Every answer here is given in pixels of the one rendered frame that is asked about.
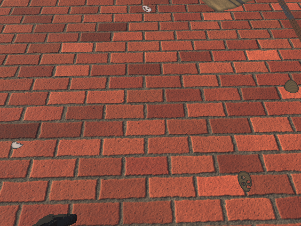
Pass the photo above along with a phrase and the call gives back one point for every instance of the left robot hand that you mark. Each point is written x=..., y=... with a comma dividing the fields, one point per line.
x=57, y=220

